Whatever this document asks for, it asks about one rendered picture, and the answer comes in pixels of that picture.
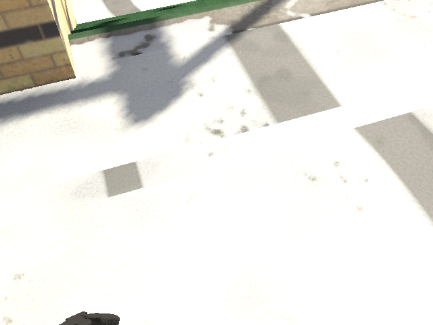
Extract stairs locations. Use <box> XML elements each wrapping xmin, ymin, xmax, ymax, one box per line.
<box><xmin>71</xmin><ymin>0</ymin><xmax>235</xmax><ymax>34</ymax></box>

